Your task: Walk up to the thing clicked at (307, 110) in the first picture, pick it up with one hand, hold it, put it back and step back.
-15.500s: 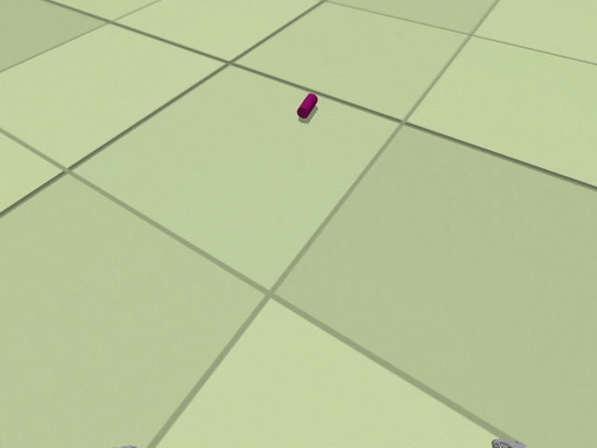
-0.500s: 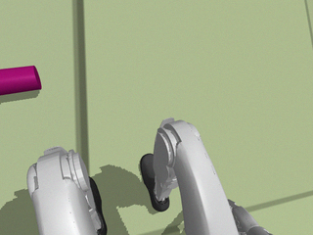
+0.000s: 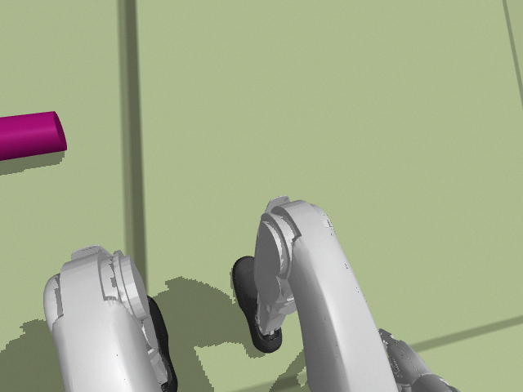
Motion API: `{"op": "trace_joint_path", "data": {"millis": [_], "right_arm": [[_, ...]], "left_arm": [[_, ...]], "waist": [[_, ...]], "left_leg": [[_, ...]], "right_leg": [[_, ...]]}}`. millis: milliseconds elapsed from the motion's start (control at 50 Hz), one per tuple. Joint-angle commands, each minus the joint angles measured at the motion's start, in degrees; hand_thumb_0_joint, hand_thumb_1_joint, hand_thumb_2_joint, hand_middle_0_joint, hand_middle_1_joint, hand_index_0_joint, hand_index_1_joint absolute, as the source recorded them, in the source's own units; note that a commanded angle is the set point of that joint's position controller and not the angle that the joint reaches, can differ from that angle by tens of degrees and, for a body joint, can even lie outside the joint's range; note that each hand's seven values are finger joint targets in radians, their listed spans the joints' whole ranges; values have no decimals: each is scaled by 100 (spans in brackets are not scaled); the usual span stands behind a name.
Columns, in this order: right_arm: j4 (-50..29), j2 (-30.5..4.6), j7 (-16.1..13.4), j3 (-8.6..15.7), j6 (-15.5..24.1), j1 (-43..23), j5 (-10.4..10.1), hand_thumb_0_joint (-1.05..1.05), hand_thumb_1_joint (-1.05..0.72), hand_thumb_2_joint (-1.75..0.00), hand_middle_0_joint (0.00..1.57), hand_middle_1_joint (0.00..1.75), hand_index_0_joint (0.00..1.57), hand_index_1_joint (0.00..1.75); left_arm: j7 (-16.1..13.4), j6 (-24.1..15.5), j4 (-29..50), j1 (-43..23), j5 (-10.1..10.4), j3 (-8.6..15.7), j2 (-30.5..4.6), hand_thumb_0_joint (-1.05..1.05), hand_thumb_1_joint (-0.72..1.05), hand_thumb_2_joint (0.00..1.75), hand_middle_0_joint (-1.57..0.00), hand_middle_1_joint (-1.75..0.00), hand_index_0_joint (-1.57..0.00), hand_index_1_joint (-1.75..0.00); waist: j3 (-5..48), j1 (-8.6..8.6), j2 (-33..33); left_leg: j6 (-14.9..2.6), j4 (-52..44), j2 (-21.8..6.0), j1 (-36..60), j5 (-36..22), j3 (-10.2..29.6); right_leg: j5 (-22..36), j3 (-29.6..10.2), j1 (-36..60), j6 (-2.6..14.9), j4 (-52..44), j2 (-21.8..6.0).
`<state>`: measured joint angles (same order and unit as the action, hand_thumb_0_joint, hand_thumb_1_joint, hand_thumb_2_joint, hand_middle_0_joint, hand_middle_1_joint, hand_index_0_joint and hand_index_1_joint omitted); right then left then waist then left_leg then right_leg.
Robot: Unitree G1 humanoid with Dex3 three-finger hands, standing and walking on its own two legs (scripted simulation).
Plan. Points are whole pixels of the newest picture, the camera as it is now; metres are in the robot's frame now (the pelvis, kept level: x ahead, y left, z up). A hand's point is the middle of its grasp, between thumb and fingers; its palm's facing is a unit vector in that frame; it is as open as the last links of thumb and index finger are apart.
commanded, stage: approach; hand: left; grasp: from above
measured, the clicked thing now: (9, 138) +0.52 +0.31 -0.29
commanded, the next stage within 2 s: close in in 0.94 s
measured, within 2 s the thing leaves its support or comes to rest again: neither
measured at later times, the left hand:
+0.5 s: hand out of the picture +0.52 +0.29 -0.17, palm faces -0.39 -0.04 -0.92, open 14.0 cm
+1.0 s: hand out of the picture +0.50 +0.31 -0.16, palm faces -0.39 -0.05 -0.92, open 14.1 cm
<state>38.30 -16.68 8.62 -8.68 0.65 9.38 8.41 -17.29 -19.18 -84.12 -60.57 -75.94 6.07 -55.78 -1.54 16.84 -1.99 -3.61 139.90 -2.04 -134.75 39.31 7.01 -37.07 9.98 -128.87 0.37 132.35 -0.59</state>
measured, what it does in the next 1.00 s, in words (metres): stands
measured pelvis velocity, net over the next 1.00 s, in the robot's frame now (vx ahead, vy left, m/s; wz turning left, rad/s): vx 0.00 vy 0.00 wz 0.00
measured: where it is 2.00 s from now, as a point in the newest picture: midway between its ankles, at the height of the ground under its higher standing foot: (211, 342)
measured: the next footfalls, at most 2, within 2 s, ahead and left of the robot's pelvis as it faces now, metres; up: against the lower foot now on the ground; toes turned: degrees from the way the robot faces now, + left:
none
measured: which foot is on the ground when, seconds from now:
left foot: down 0.00-1.00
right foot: down 0.00-1.00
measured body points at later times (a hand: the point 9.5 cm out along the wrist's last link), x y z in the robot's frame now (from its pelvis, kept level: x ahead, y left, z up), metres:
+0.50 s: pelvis +0.00 +0.00 +0.00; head +0.27 +0.09 +0.35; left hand +0.54 +0.29 -0.12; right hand +0.03 -0.27 -0.07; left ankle +0.07 +0.11 -0.29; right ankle +0.11 -0.11 -0.29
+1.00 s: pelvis +0.00 +0.00 +0.00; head +0.26 +0.11 +0.36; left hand +0.52 +0.31 -0.11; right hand +0.06 -0.28 -0.07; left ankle +0.07 +0.11 -0.29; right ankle +0.11 -0.11 -0.29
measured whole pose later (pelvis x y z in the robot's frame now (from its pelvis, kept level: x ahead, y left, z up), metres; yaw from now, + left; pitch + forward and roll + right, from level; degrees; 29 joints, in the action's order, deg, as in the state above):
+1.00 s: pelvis +0.00 +0.00 +0.00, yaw +0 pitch +34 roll -12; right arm 37.4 -17.6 8.1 -6.7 0.5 10.3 8.6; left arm -16.2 -17.0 -74.4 -60.0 -73.7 2.4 -50.4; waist -0.3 16.4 -2.5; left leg -3.3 139.3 -1.5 -135.0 39.9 7.2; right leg -37.9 10.1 -128.9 0.3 131.7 -0.6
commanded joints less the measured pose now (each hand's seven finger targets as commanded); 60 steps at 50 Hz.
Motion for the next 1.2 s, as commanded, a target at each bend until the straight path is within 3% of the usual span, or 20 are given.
{"op": "trace_joint_path", "data": {"millis": [0, 80, 180, 260, 300, 380, 460, 500, 600, 660, 700, 740, 780, 800, 840, 900, 980, 1060, 1140, 1180], "right_arm": [[-31, -1616, -54, 491, 13, 1250, 15, 0, -91, -90, 20, 30, 20, 30], [-31, -1619, -56, 503, 22, 1277, 22, 0, -90, -89, 20, 30, 20, 30], [61, -1592, -50, 563, 50, 1379, 25, 0, -90, -89, 20, 30, 20, 30], [135, -1593, -54, 513, 104, 1507, 51, 0, -89, -89, 20, 30, 20, 30], [107, -1590, -62, 456, 120, 1517, 54, 0, -89, -89, 20, 30, 20, 30], [-60, -1617, -51, 393, 160, 1521, 52, 0, -89, -89, 20, 30, 20, 30], [-201, -1686, -46, 396, 219, 1429, -25, 0, -89, -89, 20, 30, 20, 30], [-301, -1658, -42, 360, 204, 1328, -68, 0, -90, -89, 20, 30, 20, 30], [-439, -1673, -49, 308, 199, 1180, -122, 0, -89, -89, 20, 30, 20, 30], [-357, -1804, -107, 347, 138, 1322, -78, 0, -89, -89, 20, 30, 20, 30], [-369, -1762, -123, 337, 152, 1286, -37, 0, -90, -89, 20, 30, 20, 30], [-247, -1866, -150, 389, 134, 1474, 26, 0, -90, -89, 20, 30, 20, 30], [-206, -1798, -167, 434, 109, 1538, 64, 0, -90, -89, 20, 30, 20, 30], [-202, -1776, -160, 495, 106, 1554, 92, 0, -90, -89, 20, 30, 20, 30], [-120, -1704, -131, 601, 76, 1554, 100, 0, -90, -89, 20, 30, 20, 30], [-94, -1700, -108, 765, 20, 1481, 46, 0, -90, -89, 20, 30, 20, 30], [-16, -1596, -56, 648, -86, 1385, -41, 0, -89, -89, 20, 30, 20, 30], [-114, -1578, -33, 525, -59, 1375, -106, 0, -89, -89, 20, 30, 20, 30], [-228, -1615, -58, 442, 43, 1308, -110, 0, -89, -89, 20, 30, 20, 30], [-261, -1625, -59, 398, 82, 1332, -82, 0, -89, -89, 20, 30, 20, 30]], "left_arm": [[-157, 14, 813, -1687, 78, 215, -1623, 0, -47, 95, -15, -96, -15, -96], [-151, -2, 1063, -1748, 101, 238, -1638, 0, -52, 98, -8, -101, -9, -100], [-169, -9, 1056, -2064, 204, -231, -813, 0, -54, 100, -7, -101, -7, -101], [-280, 67, 709, -2267, 107, -449, -591, 0, -54, 102, -8, -99, -7, -100], [-420, 124, 729, -2455, 27, -399, -767, 0, -54, 101, -8, -100, -8, -100], [-681, 366, 674, -2546, -176, -5, -1363, 0, -54, 102, -9, -99, -8, -100], [-787, 691, 554, -2278, -164, 222, -1572, 0, -55, 102, -8, -98, -7, -99], [-735, 846, 446, -1934, -53, 238, -1603, 0, -55, 102, -8, -99, -8, -99], [-206, 1033, 127, -1423, 331, 18, -1316, 0, -55, 101, -7, -101, -8, -100], [85, 861, 376, -1590, 479, 309, -1648, 0, -54, 99, -7, -102, -8, -101], [235, 578, 856, -1989, 530, 101, -1336, 0, -54, 99, -7, -103, -8, -102], [275, 287, 1391, -2286, 466, 224, -1653, 0, -54, 98, -6, -105, -8, -103], [259, 50, 1781, -2303, 434, 109, -1481, 0, -56, 100, -7, -103, -7, -102], [240, -36, 2070, -2344, 454, -80, -1155, 0, -55, 99, -6, -102, -7, -102], [128, -20, 2109, -1992, 388, -141, -1011, 0, -56, 100, -7, -101, -7, -101], [-62, 153, 2258, -2119, 358, -17, -1089, 0, -56, 102, -8, -99, -7, -100], [-264, 508, 1349, -1742, 185, -199, -689, 0, -51, 98, -8, -98, -9, -97], [-191, 724, 645, -1734, 205, -467, -372, 0, -53, 98, -6, -99, -7, -97], [-105, 701, 415, -1920, 308, -455, -487, 0, -53, 99, -6, -100, -7, -99], [-84, 619, 498, -2113, 229, -284, -862, 0, -52, 98, -6, -102, -8, -101]], "waist": [[3774, 45, 2191], [4025, 2, 2444], [3816, 328, 2385], [3565, 506, 2240], [3715, 417, 2541], [4136, 305, 2813], [4211, 198, 2920], [4225, 91, 2669], [3657, 290, 1632], [3515, 378, 1505], [3616, 467, 1681], [3736, 492, 2086], [4114, 402, 2513], [4198, 434, 2667], [4553, 286, 2940], [4823, 22, 3392], [4109, 83, 2916], [3411, 387, 2024], [3480, 438, 1717], [3595, 463, 1840]], "left_leg": [[164, -1460, 109, 3081, -1039, -62], [202, -1502, 89, 3361, -1183, -25], [202, -1496, 59, 3334, -1092, 31], [204, -1455, 59, 3221, -977, 48], [233, -1473, 79, 3325, -1154, -2], [231, -1443, 94, 3519, -1561, -79], [222, -1531, 102, 3542, -1654, -94], [155, -1475, 125, 3201, -1598, -217], [-36, -1338, 129, 2209, -1040, -275], [3, -1324, 114, 2056, -841, -219], [77, -1271, 97, 2332, -828, -158], [180, -1212, 78, 2741, -991, -113], [257, -1188, 50, 3293, -1216, -110], [298, -1213, 43, 3496, -1302, -82], [321, -1312, 32, 3911, -1518, -88], [366, -1606, 35, 4270, -1688, -1], [318, -1769, 50, 3850, -1783, 97], [149, -1703, 118, 3079, -1373, 6], [95, -1651, 140, 2772, -1007, -38], [90, -1528, 160, 2745, -1058, -134]], "right_leg": [[1062, 55, 1647, 169, -1203, 302], [1167, 79, 1663, 172, -1155, 301], [1145, 125, 1399, 167, -1217, 299], [1100, 163, 1307, 162, -1210, 320], [1268, 140, 1459, 179, -1166, 318], [1592, 103, 1689, 185, -1097, 322], [1644, 47, 1702, 198, -1058, 290], [1652, -9, 1977, 182, -1147, 322], [1297, -117, 2326, 83, -1333, 366], [1012, -83, 2364, 112, -1385, 323], [957, -17, 2226, 151, -1406, 340], [995, 33, 2113, 198, -1383, 326], [1143, 45, 2062, 224, -1341, 324], [1186, 69, 1984, 242, -1335, 319], [1326, 75, 1975, 217, -1297, 329], [1381, 102, 1595, 254, -1180, 296], [1519, 191, 1284, 227, -1109, 286], [1430, 115, 1456, 194, -1314, 316], [1208, 51, 1696, 161, -1389, 309], [1231, 3, 1936, 133, -1370, 324]]}}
